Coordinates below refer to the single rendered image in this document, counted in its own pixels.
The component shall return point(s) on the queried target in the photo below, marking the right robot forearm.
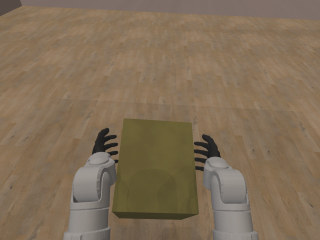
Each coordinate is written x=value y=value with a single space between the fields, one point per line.
x=230 y=201

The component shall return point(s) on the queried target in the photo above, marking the left robot hand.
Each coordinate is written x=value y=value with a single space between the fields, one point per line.
x=100 y=141

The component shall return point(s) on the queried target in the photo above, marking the left robot forearm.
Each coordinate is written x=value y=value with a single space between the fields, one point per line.
x=90 y=199

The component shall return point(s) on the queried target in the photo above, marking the carton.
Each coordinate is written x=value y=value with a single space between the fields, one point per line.
x=156 y=173

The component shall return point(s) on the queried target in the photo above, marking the right robot hand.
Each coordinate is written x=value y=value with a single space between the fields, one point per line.
x=210 y=146

